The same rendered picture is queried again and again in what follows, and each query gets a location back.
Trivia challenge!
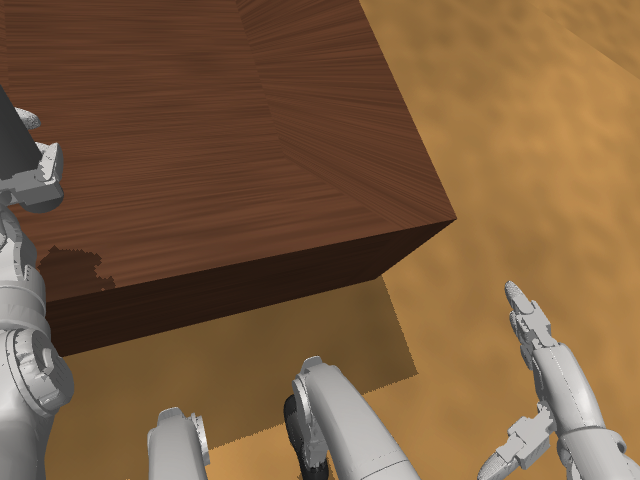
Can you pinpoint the right robot arm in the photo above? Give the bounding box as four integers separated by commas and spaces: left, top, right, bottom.
557, 427, 640, 480

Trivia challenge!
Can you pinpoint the right robot hand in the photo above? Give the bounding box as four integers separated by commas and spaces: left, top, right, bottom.
477, 281, 606, 480

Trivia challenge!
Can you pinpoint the left robot hand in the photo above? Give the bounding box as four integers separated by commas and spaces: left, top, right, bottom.
0, 107, 64, 208

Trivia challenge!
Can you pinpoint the right robot foot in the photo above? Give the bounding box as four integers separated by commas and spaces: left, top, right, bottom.
284, 394, 329, 480

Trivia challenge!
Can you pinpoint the can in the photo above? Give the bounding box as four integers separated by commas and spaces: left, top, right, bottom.
0, 84, 64, 213

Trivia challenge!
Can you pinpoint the left robot arm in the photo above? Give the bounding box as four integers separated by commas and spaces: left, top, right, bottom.
0, 203, 74, 480

